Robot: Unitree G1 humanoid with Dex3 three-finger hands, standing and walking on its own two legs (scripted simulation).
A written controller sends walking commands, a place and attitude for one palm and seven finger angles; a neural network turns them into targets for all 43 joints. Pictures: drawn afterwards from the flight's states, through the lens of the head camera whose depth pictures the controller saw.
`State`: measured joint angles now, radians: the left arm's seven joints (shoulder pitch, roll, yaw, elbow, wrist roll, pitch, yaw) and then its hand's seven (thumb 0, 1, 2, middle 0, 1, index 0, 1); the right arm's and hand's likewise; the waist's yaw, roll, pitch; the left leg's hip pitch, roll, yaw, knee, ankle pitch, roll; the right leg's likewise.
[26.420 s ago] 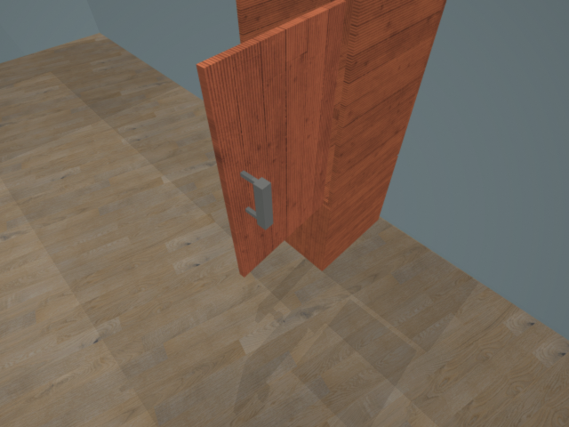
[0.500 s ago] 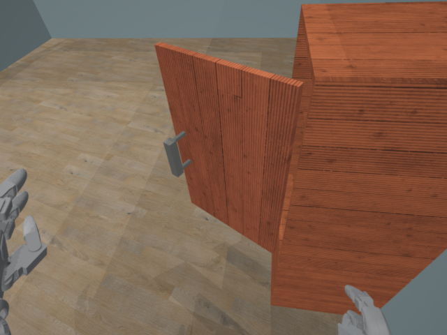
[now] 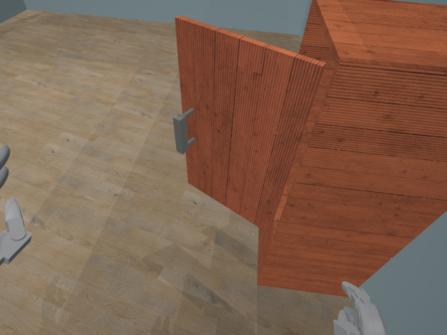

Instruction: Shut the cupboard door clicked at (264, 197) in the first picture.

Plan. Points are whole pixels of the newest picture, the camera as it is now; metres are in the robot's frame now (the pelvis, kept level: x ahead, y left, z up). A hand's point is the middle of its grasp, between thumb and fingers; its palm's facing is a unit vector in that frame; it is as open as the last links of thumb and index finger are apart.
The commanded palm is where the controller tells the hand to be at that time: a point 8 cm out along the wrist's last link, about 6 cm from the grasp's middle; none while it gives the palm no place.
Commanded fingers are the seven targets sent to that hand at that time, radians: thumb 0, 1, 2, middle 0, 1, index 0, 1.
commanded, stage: step back with the hand held close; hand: left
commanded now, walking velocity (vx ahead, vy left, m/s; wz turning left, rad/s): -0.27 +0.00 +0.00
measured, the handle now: (186, 130) +0.66 +0.14 -0.04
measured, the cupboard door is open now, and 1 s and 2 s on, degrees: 61 61 61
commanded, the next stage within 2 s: stop stepping back and stand still in 0.62 s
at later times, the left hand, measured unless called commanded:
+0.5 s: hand out of the picture +0.09 +0.25 +0.18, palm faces +0.47 -0.77 -0.44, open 7.4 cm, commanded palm +0.04 +0.28 +0.19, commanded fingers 0.00 0.90 0.90 -0.20 -0.30 -0.20 -0.30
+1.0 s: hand out of the picture +0.01 +0.26 +0.19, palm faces +0.42 -0.81 -0.42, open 7.4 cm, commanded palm -0.03 +0.30 +0.19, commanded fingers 0.00 0.90 0.90 -0.20 -0.30 -0.20 -0.30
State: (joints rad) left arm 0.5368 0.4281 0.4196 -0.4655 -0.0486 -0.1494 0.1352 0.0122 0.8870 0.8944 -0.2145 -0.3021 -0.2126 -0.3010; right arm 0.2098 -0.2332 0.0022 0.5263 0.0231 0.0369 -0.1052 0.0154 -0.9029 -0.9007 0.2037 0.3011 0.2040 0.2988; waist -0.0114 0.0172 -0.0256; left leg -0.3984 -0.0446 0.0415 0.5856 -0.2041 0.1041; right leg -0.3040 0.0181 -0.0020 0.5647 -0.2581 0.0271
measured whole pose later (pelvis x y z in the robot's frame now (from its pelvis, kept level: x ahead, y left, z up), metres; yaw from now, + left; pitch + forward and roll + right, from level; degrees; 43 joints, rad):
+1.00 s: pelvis -0.18 +0.00 +0.00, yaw +0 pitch -1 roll -3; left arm 0.61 0.45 0.42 -0.54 -0.06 -0.19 0.16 0.01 0.88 0.89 -0.22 -0.30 -0.22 -0.30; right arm 0.29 -0.19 0.01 0.65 0.01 -0.06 -0.09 0.02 -0.90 -0.90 0.21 0.30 0.21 0.30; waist -0.04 0.01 -0.09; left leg -0.45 0.04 0.02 0.61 -0.23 0.00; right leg -0.17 0.05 0.02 0.54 -0.36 -0.01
